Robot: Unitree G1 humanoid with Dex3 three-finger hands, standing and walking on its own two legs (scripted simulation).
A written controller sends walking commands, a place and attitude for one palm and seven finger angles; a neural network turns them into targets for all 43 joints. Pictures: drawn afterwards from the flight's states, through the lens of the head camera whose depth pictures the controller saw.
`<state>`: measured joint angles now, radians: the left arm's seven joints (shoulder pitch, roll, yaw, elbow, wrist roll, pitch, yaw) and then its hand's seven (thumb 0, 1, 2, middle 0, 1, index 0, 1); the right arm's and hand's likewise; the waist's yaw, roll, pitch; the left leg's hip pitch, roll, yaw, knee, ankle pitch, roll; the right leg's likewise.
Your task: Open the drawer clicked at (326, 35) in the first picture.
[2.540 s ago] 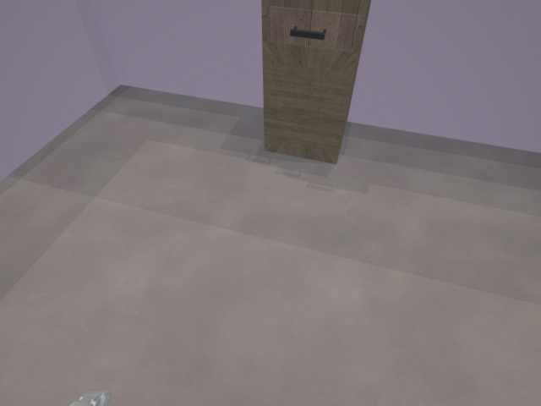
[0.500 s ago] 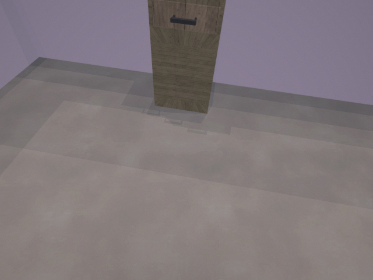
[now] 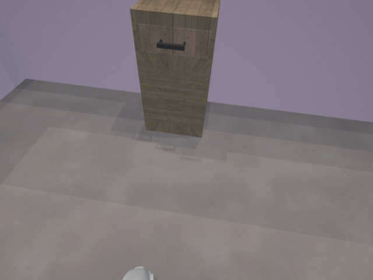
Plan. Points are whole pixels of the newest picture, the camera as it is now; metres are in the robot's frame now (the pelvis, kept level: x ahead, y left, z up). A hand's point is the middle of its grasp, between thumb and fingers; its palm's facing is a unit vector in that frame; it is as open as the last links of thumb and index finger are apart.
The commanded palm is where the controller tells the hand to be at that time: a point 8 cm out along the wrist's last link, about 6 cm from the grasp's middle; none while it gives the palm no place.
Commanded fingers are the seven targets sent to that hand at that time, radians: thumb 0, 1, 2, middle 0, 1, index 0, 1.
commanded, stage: walk to a spot facing it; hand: left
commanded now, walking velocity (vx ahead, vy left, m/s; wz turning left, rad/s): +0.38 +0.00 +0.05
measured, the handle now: (171, 44) +1.22 +0.11 -0.06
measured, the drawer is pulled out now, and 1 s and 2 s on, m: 0.00 0.00 0.00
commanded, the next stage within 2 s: take the last steps up to it in 0.54 s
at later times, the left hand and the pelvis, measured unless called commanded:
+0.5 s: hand (108, 238) +0.26 +0.22 -0.17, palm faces -0.01 -0.99 -0.17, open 7.3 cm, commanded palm none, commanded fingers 0.00 0.90 0.90 -0.20 -0.30 -0.20 -0.30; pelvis +0.22 +0.04 +0.01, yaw -4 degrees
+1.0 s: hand (138, 182) +0.45 +0.17 -0.18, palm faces -0.03 -0.99 -0.15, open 7.3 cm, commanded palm none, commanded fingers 0.00 0.90 0.90 -0.20 -0.30 -0.20 -0.30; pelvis +0.42 +0.00 +0.00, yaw -5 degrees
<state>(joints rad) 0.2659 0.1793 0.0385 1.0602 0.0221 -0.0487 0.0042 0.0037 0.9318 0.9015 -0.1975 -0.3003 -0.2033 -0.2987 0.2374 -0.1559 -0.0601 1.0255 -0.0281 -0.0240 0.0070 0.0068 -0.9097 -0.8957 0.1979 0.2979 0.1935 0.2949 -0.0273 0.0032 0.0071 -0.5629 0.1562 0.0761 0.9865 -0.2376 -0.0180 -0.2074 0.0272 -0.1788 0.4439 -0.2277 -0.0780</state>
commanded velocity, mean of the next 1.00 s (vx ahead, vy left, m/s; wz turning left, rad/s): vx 0.32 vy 0.01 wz -0.10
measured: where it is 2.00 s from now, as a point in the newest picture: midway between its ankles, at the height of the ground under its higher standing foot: (191, 203)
